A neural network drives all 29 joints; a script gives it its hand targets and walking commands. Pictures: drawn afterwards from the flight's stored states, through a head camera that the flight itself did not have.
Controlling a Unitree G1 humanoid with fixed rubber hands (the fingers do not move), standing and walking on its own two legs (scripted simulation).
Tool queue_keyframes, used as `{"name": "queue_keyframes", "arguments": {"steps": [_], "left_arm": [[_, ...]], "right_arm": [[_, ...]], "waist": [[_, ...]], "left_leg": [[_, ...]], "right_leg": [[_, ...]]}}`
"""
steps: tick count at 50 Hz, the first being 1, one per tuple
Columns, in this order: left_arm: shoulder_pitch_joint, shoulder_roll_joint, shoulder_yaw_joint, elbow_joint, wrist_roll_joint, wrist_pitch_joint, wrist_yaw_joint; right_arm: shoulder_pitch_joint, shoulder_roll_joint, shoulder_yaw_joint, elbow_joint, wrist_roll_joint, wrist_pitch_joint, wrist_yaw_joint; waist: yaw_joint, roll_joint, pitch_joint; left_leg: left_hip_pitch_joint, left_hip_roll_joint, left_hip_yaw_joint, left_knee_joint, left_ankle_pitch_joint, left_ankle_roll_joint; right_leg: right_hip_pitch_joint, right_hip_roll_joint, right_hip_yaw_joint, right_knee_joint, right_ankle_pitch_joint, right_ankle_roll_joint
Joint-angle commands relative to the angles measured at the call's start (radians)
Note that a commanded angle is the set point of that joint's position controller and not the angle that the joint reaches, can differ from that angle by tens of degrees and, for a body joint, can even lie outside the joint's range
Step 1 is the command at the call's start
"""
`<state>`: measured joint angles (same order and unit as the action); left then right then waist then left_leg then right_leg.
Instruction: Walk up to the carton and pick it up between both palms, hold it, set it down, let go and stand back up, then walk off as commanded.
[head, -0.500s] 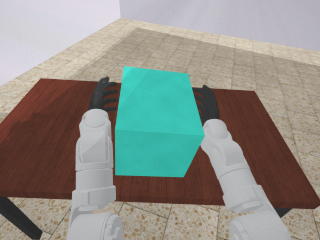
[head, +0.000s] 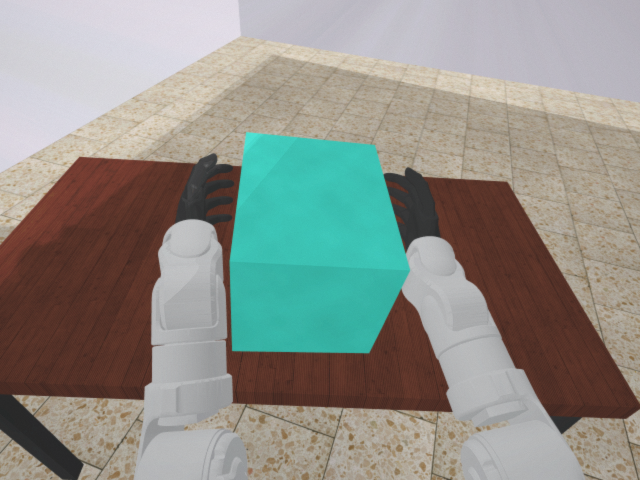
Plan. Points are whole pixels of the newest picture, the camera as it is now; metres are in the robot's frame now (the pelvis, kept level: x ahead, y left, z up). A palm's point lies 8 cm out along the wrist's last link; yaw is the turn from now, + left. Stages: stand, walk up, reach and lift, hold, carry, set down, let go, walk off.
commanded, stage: hold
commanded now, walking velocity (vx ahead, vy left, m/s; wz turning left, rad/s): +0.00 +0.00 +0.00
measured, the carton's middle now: (307, 242) +0.37 +0.01 +0.14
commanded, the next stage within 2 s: none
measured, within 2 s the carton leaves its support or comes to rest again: neither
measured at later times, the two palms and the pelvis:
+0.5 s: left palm (189, 224) +0.35 +0.15 +0.18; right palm (413, 238) +0.34 -0.11 +0.16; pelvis -0.01 +0.00 +0.00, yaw +0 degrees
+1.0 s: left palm (197, 221) +0.35 +0.14 +0.19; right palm (421, 232) +0.34 -0.12 +0.17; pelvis +0.00 +0.00 +0.00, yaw +0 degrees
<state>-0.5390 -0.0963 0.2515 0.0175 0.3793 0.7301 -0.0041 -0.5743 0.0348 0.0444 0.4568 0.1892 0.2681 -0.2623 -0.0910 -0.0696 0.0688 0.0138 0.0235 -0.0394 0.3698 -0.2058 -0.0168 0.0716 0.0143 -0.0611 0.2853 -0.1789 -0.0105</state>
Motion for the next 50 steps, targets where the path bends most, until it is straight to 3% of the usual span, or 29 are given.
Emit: {"name": "queue_keyframes", "arguments": {"steps": [1,2,5,7,9,11,13,16,20,23,24,25,30,32,35,40,41,47,50], "left_arm": [[-0.604,-0.543,-0.510,-0.033,-0.146,-0.053,-0.156],[-0.628,-0.556,-0.532,-0.048,-0.161,-0.055,-0.158],[-0.626,-0.558,-0.545,-0.047,-0.173,-0.061,-0.156],[-0.609,-0.574,-0.568,-0.072,-0.185,-0.060,-0.150],[-0.603,-0.579,-0.572,-0.062,-0.182,-0.063,-0.143],[-0.612,-0.586,-0.578,-0.080,-0.184,-0.062,-0.141],[-0.613,-0.565,-0.540,-0.042,-0.161,-0.058,-0.144],[-0.613,-0.555,-0.511,-0.003,-0.145,-0.048,-0.146],[-0.662,-0.595,-0.556,-0.059,-0.182,-0.062,-0.138],[-0.647,-0.591,-0.566,-0.039,-0.181,-0.062,-0.130],[-0.650,-0.609,-0.594,-0.056,-0.195,-0.068,-0.127],[-0.641,-0.604,-0.574,-0.034,-0.187,-0.065,-0.125],[-0.641,-0.590,-0.554,0.011,-0.169,-0.062,-0.127],[-0.620,-0.595,-0.558,-0.015,-0.169,-0.059,-0.126],[-0.656,-0.607,-0.578,-0.059,-0.186,-0.072,-0.121],[-0.601,-0.591,-0.566,-0.066,-0.183,-0.069,-0.123],[-0.610,-0.587,-0.584,-0.091,-0.189,-0.068,-0.126],[-0.565,-0.548,-0.514,-0.056,-0.140,-0.039,-0.154],[-0.596,-0.545,-0.524,-0.079,-0.144,-0.039,-0.164]], "right_arm": [[-0.816,0.584,0.364,-0.331,0.036,-0.075,0.083],[-0.815,0.582,0.354,-0.328,0.039,-0.078,0.082],[-0.840,0.583,0.366,-0.369,0.041,-0.086,0.080],[-0.856,0.590,0.391,-0.411,0.060,-0.093,0.078],[-0.861,0.595,0.409,-0.414,0.069,-0.093,0.078],[-0.848,0.586,0.403,-0.398,0.066,-0.091,0.079],[-0.847,0.581,0.387,-0.351,0.051,-0.081,0.084],[-0.835,0.563,0.342,-0.293,0.031,-0.074,0.095],[-0.853,0.572,0.335,-0.347,0.043,-0.096,0.103],[-0.865,0.563,0.338,-0.339,0.041,-0.099,0.100],[-0.854,0.561,0.340,-0.348,0.036,-0.107,0.101],[-0.856,0.561,0.341,-0.343,0.039,-0.105,0.099],[-0.866,0.546,0.319,-0.293,0.024,-0.098,0.108],[-0.863,0.569,0.341,-0.328,0.034,-0.103,0.106],[-0.867,0.579,0.369,-0.351,0.057,-0.104,0.098],[-0.863,0.588,0.402,-0.393,0.065,-0.105,0.087],[-0.843,0.574,0.416,-0.389,0.071,-0.098,0.085],[-0.805,0.560,0.382,-0.357,0.059,-0.071,0.079],[-0.778,0.559,0.364,-0.323,0.050,-0.068,0.080]], "waist": [[-0.002,0.079,-0.330],[-0.016,0.100,-0.349],[-0.012,0.076,-0.379],[-0.010,0.095,-0.423],[0.001,0.101,-0.418],[-0.012,0.107,-0.401],[0.004,0.083,-0.335],[0.005,0.075,-0.285],[-0.012,0.104,-0.385],[-0.015,0.119,-0.393],[-0.030,0.135,-0.410],[-0.018,0.125,-0.386],[-0.019,0.114,-0.347],[-0.004,0.111,-0.368],[-0.015,0.110,-0.418],[0.003,0.076,-0.423],[-0.012,0.085,-0.434],[-0.006,0.068,-0.318],[-0.022,0.095,-0.313]], "left_leg": [[0.078,-0.061,0.065,-0.032,0.249,0.008],[0.090,-0.060,0.064,-0.029,0.255,0.000],[0.080,-0.062,0.064,-0.020,0.279,0.004],[0.109,-0.063,0.059,-0.004,0.348,-0.006],[0.112,-0.061,0.054,-0.001,0.346,-0.007],[0.124,-0.056,0.050,-0.003,0.356,-0.012],[0.093,-0.055,0.057,-0.024,0.282,0.002],[0.064,-0.051,0.062,-0.048,0.209,0.004],[0.099,-0.046,0.056,-0.030,0.278,-0.013],[0.121,-0.049,0.052,-0.017,0.308,-0.018],[0.130,-0.045,0.045,-0.012,0.321,-0.024],[0.126,-0.043,0.047,-0.013,0.307,-0.019],[0.093,-0.045,0.051,-0.033,0.230,-0.006],[0.105,-0.048,0.056,-0.025,0.271,-0.008],[0.130,-0.050,0.048,-0.006,0.337,-0.016],[0.121,-0.054,0.050,0.000,0.355,-0.004],[0.140,-0.056,0.048,0.005,0.388,-0.010],[0.109,-0.058,0.061,-0.020,0.327,-0.002],[0.109,-0.058,0.064,-0.028,0.306,-0.006]], "right_leg": [[0.043,0.027,-0.028,-0.016,0.226,0.064],[0.040,0.029,-0.033,-0.015,0.215,0.061],[0.055,0.031,-0.029,-0.008,0.253,0.066],[0.064,0.036,-0.032,0.001,0.311,0.068],[0.058,0.040,-0.032,-0.005,0.283,0.060],[0.044,0.043,-0.036,-0.008,0.269,0.054],[0.023,0.039,-0.032,-0.020,0.208,0.054],[0.014,0.040,-0.034,-0.033,0.127,0.047],[0.023,0.045,-0.042,-0.017,0.167,0.043],[0.012,0.046,-0.042,-0.021,0.182,0.042],[0.000,0.050,-0.050,-0.020,0.174,0.042],[-0.007,0.046,-0.046,-0.020,0.164,0.041],[-0.011,0.037,-0.041,-0.028,0.125,0.043],[0.003,0.040,-0.040,-0.020,0.169,0.046],[0.025,0.045,-0.042,-0.012,0.212,0.048],[0.048,0.047,-0.035,-0.006,0.275,0.054],[0.056,0.047,-0.034,-0.005,0.306,0.056],[0.049,0.037,-0.032,-0.015,0.282,0.059],[0.043,0.035,-0.032,-0.015,0.258,0.056]]}}
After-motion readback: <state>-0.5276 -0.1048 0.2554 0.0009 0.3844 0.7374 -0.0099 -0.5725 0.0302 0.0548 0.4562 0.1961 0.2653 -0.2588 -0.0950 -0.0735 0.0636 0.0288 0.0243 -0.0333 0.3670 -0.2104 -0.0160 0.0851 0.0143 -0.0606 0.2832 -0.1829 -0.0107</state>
